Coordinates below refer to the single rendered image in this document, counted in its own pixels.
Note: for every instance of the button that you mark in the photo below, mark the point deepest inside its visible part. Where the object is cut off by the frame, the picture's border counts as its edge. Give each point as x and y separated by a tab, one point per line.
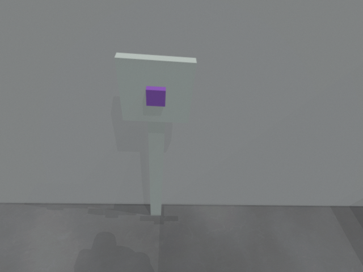
155	96

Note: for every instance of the panel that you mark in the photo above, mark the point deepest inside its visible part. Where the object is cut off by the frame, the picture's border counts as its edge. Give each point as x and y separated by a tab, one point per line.
177	75

